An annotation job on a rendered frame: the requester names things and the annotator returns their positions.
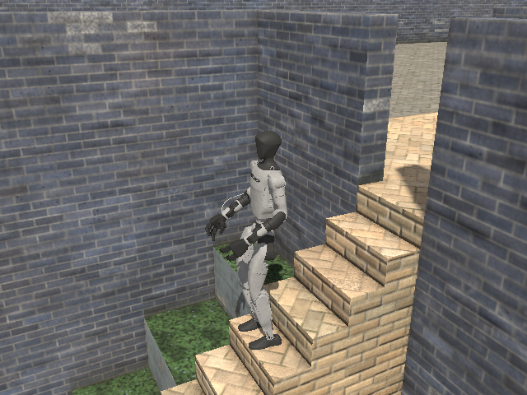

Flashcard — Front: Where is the robot left hand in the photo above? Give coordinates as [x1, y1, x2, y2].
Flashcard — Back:
[219, 239, 249, 262]

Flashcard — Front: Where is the right robot upper arm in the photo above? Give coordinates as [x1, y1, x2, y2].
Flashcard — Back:
[247, 160, 263, 198]

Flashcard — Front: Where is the right robot shin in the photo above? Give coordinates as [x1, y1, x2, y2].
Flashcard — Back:
[239, 282, 258, 322]

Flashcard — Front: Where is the right robot forearm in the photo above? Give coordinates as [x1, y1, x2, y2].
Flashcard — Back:
[222, 190, 250, 220]

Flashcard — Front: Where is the humanoid robot torso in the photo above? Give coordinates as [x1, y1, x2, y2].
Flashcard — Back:
[250, 159, 282, 244]

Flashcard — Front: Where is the left robot upper arm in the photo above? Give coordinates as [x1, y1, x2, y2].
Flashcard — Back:
[268, 171, 287, 218]

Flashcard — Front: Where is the left robot forearm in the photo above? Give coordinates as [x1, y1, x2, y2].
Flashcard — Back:
[243, 211, 286, 246]

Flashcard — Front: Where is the robot right hand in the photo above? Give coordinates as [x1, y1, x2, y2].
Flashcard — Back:
[205, 213, 226, 241]

